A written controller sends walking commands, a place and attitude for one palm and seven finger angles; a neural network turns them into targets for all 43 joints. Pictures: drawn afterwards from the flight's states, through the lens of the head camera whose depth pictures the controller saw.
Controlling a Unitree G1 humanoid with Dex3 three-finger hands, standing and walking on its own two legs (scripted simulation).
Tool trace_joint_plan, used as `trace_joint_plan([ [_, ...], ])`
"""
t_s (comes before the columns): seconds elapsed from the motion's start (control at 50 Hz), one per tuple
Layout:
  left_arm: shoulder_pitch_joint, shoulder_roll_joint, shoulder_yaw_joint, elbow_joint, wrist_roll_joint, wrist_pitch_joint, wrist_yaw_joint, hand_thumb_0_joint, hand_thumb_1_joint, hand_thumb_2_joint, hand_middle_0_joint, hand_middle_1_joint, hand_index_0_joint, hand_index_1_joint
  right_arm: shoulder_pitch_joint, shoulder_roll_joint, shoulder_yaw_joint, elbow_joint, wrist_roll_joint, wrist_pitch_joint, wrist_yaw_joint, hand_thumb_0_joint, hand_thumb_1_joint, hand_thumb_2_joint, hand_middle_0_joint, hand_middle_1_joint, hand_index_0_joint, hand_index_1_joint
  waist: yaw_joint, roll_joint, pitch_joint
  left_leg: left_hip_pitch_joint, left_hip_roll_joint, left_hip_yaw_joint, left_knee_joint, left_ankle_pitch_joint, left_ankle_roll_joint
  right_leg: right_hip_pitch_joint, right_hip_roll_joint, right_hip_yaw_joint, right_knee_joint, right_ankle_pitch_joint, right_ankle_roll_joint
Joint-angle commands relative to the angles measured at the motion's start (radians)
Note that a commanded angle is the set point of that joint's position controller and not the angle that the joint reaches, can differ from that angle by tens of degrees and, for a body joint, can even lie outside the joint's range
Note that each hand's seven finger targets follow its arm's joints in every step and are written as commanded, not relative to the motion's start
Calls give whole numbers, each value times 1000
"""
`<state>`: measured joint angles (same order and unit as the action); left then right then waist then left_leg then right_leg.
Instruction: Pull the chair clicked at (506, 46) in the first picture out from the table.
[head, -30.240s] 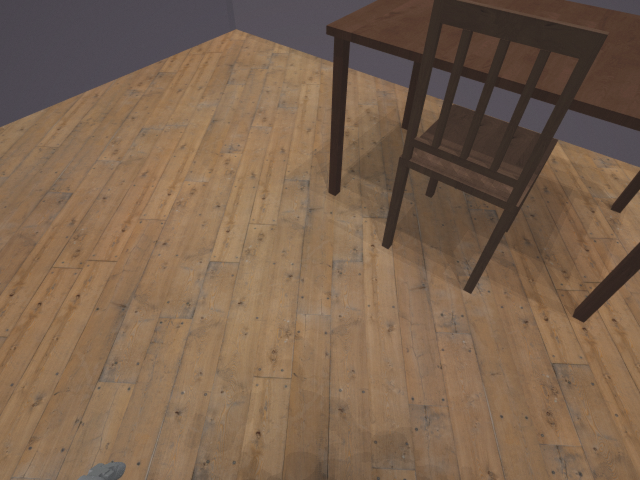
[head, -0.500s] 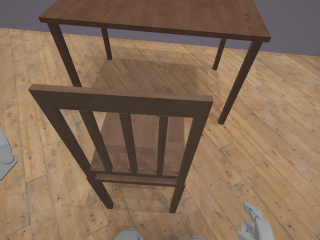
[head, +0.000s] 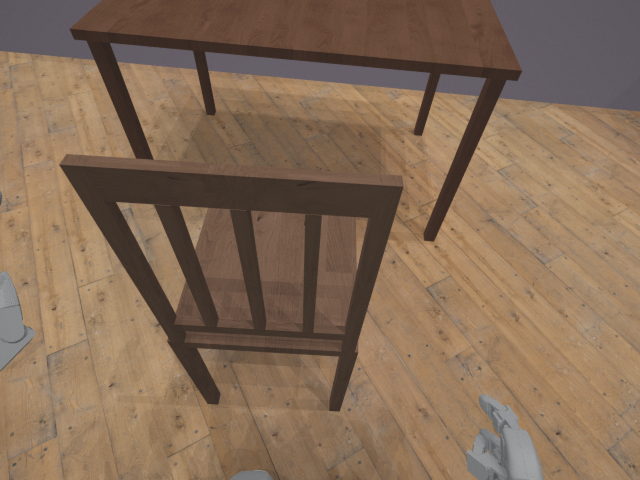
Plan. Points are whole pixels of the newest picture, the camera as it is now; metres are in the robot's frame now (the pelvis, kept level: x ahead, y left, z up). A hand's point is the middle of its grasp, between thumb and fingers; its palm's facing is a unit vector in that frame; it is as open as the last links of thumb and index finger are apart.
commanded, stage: step back with the hand held close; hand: left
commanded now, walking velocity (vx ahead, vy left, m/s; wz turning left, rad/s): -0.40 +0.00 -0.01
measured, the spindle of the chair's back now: (252, 277) +0.41 +0.13 -0.05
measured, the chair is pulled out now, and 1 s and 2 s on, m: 0.58 0.58 0.58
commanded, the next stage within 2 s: stop stepping back and stand still in 0.04 s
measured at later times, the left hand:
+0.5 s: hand out of the picture +0.11 +0.24 +0.16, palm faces +0.42 -0.79 -0.44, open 7.4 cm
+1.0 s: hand out of the picture +0.11 +0.26 +0.11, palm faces +0.36 -0.81 -0.47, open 7.4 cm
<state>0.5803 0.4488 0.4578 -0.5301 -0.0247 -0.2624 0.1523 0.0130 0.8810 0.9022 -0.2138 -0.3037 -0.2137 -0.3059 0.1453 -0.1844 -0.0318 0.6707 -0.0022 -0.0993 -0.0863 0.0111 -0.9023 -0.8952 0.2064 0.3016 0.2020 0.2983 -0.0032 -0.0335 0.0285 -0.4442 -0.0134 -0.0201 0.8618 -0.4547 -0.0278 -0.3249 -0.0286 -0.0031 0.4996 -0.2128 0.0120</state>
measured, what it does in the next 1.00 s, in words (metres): walks backwards: left foot, then right foot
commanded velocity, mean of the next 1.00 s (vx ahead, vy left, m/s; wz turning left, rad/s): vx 0.05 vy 0.01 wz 0.00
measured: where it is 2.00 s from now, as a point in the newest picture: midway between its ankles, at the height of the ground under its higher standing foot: outside the picture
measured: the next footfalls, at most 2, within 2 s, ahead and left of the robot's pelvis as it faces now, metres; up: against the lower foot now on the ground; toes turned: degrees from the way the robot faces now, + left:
left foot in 0.06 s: -0.02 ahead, +0.10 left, +0.00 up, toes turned -2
right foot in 0.30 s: -0.02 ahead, -0.14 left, +0.00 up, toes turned -2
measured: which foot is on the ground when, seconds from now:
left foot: up 0.00-0.04, down 0.06-1.00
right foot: down 0.00-0.08, up 0.10-0.28, down 0.30-1.00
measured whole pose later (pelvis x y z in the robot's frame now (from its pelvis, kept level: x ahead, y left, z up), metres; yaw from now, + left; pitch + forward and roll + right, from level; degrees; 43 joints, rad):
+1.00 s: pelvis -0.10 -0.01 +0.00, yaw +1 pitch -1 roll -1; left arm 0.42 0.37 0.30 -0.20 0.03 -0.16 0.10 0.01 0.89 0.90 -0.20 -0.30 -0.20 -0.30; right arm 0.23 -0.22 -0.03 0.73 0.00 -0.13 -0.02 0.01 -0.90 -0.90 0.20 0.30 0.20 0.30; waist 0.01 0.03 -0.02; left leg -0.30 -0.02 -0.04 0.55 -0.23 0.01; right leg -0.28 -0.03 -0.04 0.50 -0.18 0.01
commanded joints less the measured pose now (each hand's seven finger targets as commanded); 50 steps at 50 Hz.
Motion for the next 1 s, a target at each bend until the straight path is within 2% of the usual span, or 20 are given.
trace_joint_plan([
  [0.0, -12, 165, 121, -214, -9, -42, 37, 0, 900, 900, -200, -300, -200, -300, -51, -114, -30, -164, 1, -27, -18, 0, -900, -900, 200, 300, 200, 300, -8, -45, -178, 147, 68, 9, -524, 373, 26, 209, -144, 56, 74, 551, -53],
  [0.04, -3, 190, 131, -277, -5, -63, 28, 0, 900, 900, -200, -300, -200, -300, -44, -152, -73, -183, 15, -49, -2, 0, -900, -900, 200, 300, 200, 300, 3, 177, -216, 342, 316, -150, -479, 924, 115, 1, -33, 14, 239, 2, 3],
  [0.06, 62, 153, 121, -234, -17, -64, 20, 0, 900, 900, -200, -300, -200, -300, -36, -132, -68, -184, 5, -69, 13, 0, -900, -900, 200, 300, 200, 300, 11, 233, -234, 380, 358, -165, -445, 1077, 152, -92, -4, 22, 337, -227, -2],
  [0.08, 23, 197, 144, -322, -25, -71, 17, 0, 900, 900, -200, -300, -200, -300, -54, -132, -57, -178, -20, -91, 12, 0, -900, -900, 200, 300, 200, 300, 6, 365, -228, 263, 401, -224, -470, 1036, 190, -82, -11, 44, 440, -326, 9],
  [0.14, -33, 195, 144, -389, -17, -71, 24, 0, 900, 900, -200, -300, -200, -300, -14, -147, -72, -139, -2, -113, 29, 0, -900, -900, 200, 300, 200, 300, 6, 291, -216, 346, 330, -123, -397, 1025, 155, -79, -4, 19, 329, -217, 2],
  [0.22, 56, 174, 153, -285, -43, -20, 17, 0, 900, 900, -200, -300, -200, -300, -1, -146, -49, -177, 18, -85, 42, 0, -900, -900, 200, 300, 200, 300, 1, 301, -149, 209, 266, -102, -433, 459, 103, 81, 0, -44, 11, -141, 11],
  [0.28, 3, 175, 141, -153, -40, -9, 20, 0, 900, 900, -200, -300, -200, -300, 7, -143, -23, -166, 23, -77, 25, 0, -900, -900, 200, 300, 200, 300, -18, 164, -97, 69, 168, -49, -426, 5, 58, 221, -25, -33, -167, -35, -1],
  [0.3, -25, 173, 137, -120, -34, -1, 20, 0, 900, 900, -200, -300, -200, -300, 9, -145, -25, -167, 25, -73, 21, 0, -900, -900, 200, 300, 200, 300, -18, 62, -96, 53, 117, -3, -381, -110, 35, 169, -54, 41, -169, -176, -22],
  [0.32, -26, 159, 114, -92, -31, 18, 19, 0, 900, 900, -200, -300, -200, -300, 14, -151, -39, -178, 27, -59, 17, 0, -900, -900, 200, 300, 200, 300, -14, -68, -59, 93, 56, 31, -267, -108, 21, 12, -99, 149, -248, -404, -52],
  [0.36, -40, 152, 78, -92, -30, 41, 26, 0, 900, 900, -200, -300, -200, -300, 15, -150, -30, -165, 18, -45, 12, 0, -900, -900, 200, 300, 200, 300, -27, -110, -44, 174, 19, 18, -82, -5, 31, -135, -204, 245, -327, -479, -113],
  [0.42, -120, 156, 58, -102, -20, 38, 31, 0, 900, 900, -200, -300, -200, -300, -6, -151, -16, -157, 14, -50, 9, 0, -900, -900, 200, 300, 200, 300, -33, -166, -43, 182, 30, -5, -188, 34, 55, -94, -200, 152, -286, -414, -89],
  [0.5, -98, 163, 72, -162, -2, 5, 33, 0, 900, 900, -200, -300, -200, -300, -8, -161, -24, -181, 17, -80, -2, 0, -900, -900, 200, 300, 200, 300, -7, 102, 2, 119, 104, -141, -543, -42, 99, 31, -58, 75, -146, -320, -32],
  [0.54, -100, 182, 93, -182, 18, 1, 31, 0, 900, 900, -200, -300, -200, -300, -14, -152, -22, -187, 26, -85, 1, 0, -900, -900, 200, 300, 200, 300, -5, 300, 18, -78, 164, -216, -696, -316, 116, 169, 1, -4, 2, -287, -8],
  [0.56, -110, 166, 89, -189, 25, -2, 31, 0, 900, 900, -200, -300, -200, -300, -12, -151, -27, -194, 24, -88, 0, 0, -900, -900, 200, 300, 200, 300, -7, 327, 38, -179, 175, -234, -715, -355, 124, 251, 22, -20, 70, -204, -3],
  [0.64, -37, 170, 107, -137, 10, -18, 26, 0, 900, 900, -200, -300, -200, -300, 25, -143, -34, -171, 21, -103, 11, 0, -900, -900, 200, 300, 200, 300, 0, 155, -36, -77, 110, -138, -552, -150, 100, 285, -2, -3, -70, -161, -9],
  [0.72, -63, 138, 84, -101, 7, -19, 21, 0, 900, 900, -200, -300, -200, -300, 31, -154, -40, -160, 10, -98, 15, 0, -900, -900, 200, 300, 200, 300, -19, 7, 12, 57, 43, -75, -377, -51, 74, 51, -87, 184, -247, -336, -67],
  [0.9, -119, 127, 57, -112, 16, -8, 32, 0, 900, 900, -200, -300, -200, -300, -11, -141, -20, -166, 18, -110, 5, 0, -900, -900, 200, 300, 200, 300, -2, 118, -10, 34, 118, -154, -586, -85, 89, 180, -17, 84, -151, -161, -17],
  [0.92, -170, -90, -342, 643, 90, 183, -118, 0, 900, 900, -200, -300, -200, -300, -12, -267, -55, 55, -14, -82, 101, 0, -900, -900, 200, 300, 200, 300, -36, 95, 57, -11, 106, -174, -409, 248, 84, 5, -46, 11, 43, 48, -38],
  [0.94, -141, -161, -332, 673, 73, 251, -138, 0, 900, 900, -200, -300, -200, -300, 70, -154, -38, 67, -7, -22, 95, 0, -900, -900, 200, 300, 200, 300, -17, 43, -20, 61, 99, -119, -416, 353, 75, 38, -44, 13, -2, 54, -35],
  [0.98, -179, -177, -363, 752, 61, 272, -143, 0, 900, 900, -200, -300, -200, -300, 77, -127, -16, 44, -18, 21, 91, 0, -900, -900, 200, 300, 200, 300, -5, 10, -23, 26, 110, -166, -441, 168, 90, 30, -61, 19, -17, -105, -38],
])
